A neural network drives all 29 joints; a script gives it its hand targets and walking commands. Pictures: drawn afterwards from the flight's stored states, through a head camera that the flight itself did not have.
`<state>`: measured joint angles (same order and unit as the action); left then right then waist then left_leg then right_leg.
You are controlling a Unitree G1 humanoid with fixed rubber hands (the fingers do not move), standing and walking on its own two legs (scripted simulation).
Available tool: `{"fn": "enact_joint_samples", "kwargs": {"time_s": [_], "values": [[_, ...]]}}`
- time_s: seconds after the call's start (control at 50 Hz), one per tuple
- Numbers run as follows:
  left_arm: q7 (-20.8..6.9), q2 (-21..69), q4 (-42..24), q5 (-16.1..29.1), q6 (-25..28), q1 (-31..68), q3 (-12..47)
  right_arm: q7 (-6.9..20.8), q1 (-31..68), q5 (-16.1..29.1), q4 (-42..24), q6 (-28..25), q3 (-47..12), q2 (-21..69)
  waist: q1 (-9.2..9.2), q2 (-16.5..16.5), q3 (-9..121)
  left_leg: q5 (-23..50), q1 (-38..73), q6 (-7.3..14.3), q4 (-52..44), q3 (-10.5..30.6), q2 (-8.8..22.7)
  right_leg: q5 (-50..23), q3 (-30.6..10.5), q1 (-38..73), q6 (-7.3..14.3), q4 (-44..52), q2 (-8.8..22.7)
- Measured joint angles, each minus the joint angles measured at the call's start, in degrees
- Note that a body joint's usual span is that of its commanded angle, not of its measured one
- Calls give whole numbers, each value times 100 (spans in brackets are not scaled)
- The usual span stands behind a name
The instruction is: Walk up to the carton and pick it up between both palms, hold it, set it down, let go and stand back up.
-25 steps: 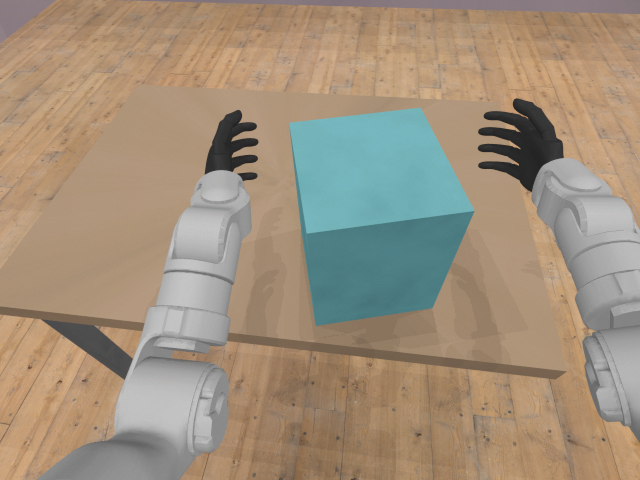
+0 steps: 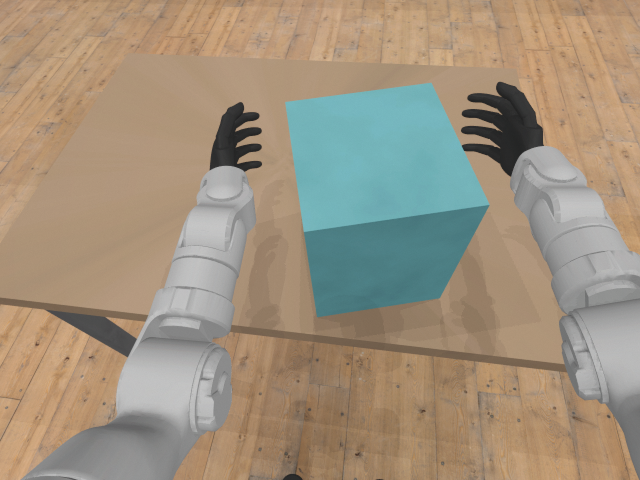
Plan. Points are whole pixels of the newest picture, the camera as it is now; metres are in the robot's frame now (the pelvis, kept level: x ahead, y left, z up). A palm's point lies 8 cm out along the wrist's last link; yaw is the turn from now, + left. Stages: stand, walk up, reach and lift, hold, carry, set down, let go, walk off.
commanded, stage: reach and lift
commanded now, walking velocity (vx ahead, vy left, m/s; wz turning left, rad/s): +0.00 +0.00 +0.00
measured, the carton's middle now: (369, 209) +0.47 +0.01 +0.00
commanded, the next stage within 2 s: none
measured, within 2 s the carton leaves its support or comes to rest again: leaves its support in 1.08 s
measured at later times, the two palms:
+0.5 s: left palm (233, 218) +0.41 +0.19 +0.03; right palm (493, 183) +0.48 -0.15 +0.06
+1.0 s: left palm (254, 213) +0.42 +0.16 +0.04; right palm (474, 187) +0.48 -0.13 +0.05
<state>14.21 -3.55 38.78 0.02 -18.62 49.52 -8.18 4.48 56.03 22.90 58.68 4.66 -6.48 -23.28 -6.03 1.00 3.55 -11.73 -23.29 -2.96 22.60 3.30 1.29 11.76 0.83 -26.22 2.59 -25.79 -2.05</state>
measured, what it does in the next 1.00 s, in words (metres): stands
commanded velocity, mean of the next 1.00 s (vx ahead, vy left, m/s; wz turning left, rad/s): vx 0.00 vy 0.00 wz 0.00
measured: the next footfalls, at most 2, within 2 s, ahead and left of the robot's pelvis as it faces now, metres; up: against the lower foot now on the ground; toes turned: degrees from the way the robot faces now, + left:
none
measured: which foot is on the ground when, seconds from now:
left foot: down 0.00-1.00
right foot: down 0.00-1.00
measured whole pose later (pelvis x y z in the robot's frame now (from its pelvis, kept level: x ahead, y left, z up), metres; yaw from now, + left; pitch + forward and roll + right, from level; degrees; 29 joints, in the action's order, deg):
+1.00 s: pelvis -0.01 +0.00 -0.01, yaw +0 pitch +26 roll +0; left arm 12.0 2.2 56.7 0.1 11.2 47.4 -13.0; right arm 3.2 59.2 4.3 74.9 -12.9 6.9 -13.7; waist -7.1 -0.2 13.6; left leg -10.5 -41.1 -3.2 25.7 3.3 1.7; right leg 8.9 0.8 -42.7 2.5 -25.8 -2.5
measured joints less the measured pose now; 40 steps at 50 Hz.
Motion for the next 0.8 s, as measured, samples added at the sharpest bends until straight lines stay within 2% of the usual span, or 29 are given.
{"fn": "enact_joint_samples", "kwargs": {"time_s": [0.06, 0.2, 0.3, 0.42, 0.48, 0.6, 0.74, 0.8], "values": [[-40, 1, 511, -1, 397, -56, -44, -3, -1, -192, 307, -325, 0, 143, -2, 17, 36, 18, -124, -1, 0, 0, 0, -18, 0, -125, 0, 0, 0], [-50, 0, 685, -1, 1568, -354, -44, -36, -1, -398, 931, -1231, 118, 417, -14, 15, 287, 98, -630, -24, 23, 0, 0, -108, 0, -621, 7, 0, 0], [-149, 0, 1668, 0, 2129, -323, -44, -40, -6, -462, 1569, -1509, 117, 500, -27, -7, 398, 115, -913, -25, 84, 0, 3, -153, 0, -876, 11, 0, -5], [-153, -1, 1786, 0, 2735, -381, -44, -97, -2, -481, 1105, -2030, 118, 476, -32, -18, 791, 133, -1617, -25, 264, -1, 35, -275, 0, -1503, 5, 1, -41], [-153, 0, 1792, 1, 2821, -377, -44, -98, 38, -481, 1159, -2081, 117, 455, -51, -47, 922, 129, -1732, -25, 299, 0, 35, -290, 0, -1602, 3, 0, -42], [-153, 0, 1792, 1, 2821, -356, -44, -97, 123, -481, 1812, -1735, 116, 380, -107, -63, 935, 130, -1732, -25, 300, -1, 35, -289, 0, -1602, 3, 0, -42], [-153, 9, 1792, 1, 2923, -351, -44, -96, 130, -489, 1026, -1959, 116, 521, -109, -174, 1048, 125, -1778, -25, 312, -1, 40, -289, 0, -1644, -8, 0, -46], [-153, 49, 1792, 1, 2923, -328, -44, -105, 252, -651, 1228, -1918, 257, 621, -109, -160, 1102, 119, -1779, -25, 312, -1, 43, -283, 0, -1644, -8, 0, -50]]}}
